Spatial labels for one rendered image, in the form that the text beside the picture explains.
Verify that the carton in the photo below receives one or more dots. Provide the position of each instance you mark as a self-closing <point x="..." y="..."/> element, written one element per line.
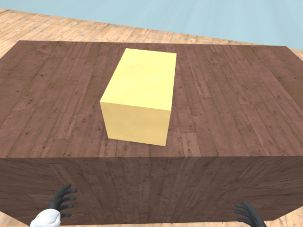
<point x="136" y="104"/>

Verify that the robot left forearm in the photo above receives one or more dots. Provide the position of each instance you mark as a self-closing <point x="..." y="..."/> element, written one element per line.
<point x="47" y="218"/>

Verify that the pedestal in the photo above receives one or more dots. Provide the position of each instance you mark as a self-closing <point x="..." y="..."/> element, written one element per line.
<point x="235" y="134"/>

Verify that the left robot hand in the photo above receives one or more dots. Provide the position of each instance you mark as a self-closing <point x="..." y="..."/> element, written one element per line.
<point x="58" y="199"/>

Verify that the right robot hand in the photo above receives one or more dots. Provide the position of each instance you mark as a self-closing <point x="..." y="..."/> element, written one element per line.
<point x="254" y="220"/>

